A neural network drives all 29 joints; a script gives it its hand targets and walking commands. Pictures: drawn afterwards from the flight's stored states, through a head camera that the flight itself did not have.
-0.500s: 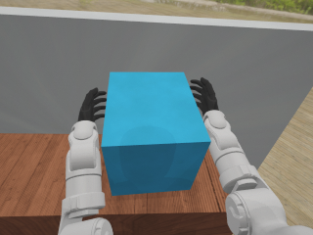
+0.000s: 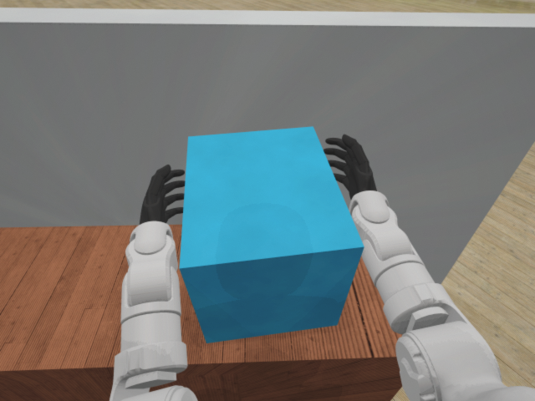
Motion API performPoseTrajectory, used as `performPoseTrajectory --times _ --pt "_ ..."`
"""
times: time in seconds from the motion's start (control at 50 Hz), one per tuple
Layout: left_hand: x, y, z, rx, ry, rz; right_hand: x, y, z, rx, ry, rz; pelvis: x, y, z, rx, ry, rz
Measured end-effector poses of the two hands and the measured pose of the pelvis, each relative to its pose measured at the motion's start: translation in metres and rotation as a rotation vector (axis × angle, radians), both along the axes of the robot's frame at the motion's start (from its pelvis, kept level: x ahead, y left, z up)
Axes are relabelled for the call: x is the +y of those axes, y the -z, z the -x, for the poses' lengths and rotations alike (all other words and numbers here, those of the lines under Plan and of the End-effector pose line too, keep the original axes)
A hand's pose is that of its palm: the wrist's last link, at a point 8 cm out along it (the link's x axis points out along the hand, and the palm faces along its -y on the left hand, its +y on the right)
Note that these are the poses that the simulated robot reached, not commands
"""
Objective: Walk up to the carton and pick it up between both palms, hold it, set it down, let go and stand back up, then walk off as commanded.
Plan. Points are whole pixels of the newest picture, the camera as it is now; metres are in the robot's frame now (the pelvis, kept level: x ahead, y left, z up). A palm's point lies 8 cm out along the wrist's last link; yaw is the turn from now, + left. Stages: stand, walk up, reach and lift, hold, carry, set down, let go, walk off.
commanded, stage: set down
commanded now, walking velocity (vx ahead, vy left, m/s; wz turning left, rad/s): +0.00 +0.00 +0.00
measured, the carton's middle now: (262, 230) +0.36 +0.01 +0.08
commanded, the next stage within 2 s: none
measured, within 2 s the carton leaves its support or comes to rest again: neither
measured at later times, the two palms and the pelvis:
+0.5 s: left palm (170, 233) +0.35 +0.15 +0.10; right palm (361, 202) +0.38 -0.15 +0.12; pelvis -0.03 +0.00 +0.00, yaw -2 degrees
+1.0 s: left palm (175, 245) +0.36 +0.15 +0.05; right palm (345, 205) +0.41 -0.15 +0.08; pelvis +0.00 -0.01 +0.00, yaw -2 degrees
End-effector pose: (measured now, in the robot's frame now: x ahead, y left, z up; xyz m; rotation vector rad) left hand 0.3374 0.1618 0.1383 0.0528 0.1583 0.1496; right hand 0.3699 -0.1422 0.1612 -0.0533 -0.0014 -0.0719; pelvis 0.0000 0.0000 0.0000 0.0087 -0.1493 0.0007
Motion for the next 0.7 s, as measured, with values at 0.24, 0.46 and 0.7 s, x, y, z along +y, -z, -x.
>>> performPoseTrajectory --times 0.24,0.46,0.7 --pt "0.012 0.019 0.007 0.035 -0.020 -0.002 0.013 0.019 0.003 0.029 -0.024 0.034 0.002 -0.001 0.015 0.033 -0.008 0.005" --pt "-0.009 0.035 -0.005 0.081 -0.016 0.008 -0.010 0.034 -0.002 0.085 -0.024 0.028 -0.001 -0.001 0.026 0.126 0.031 0.001" --pt "-0.008 0.054 -0.017 0.093 -0.076 0.021 -0.005 0.049 -0.031 0.109 -0.093 0.023 -0.009 -0.001 0.017 0.209 0.040 -0.004"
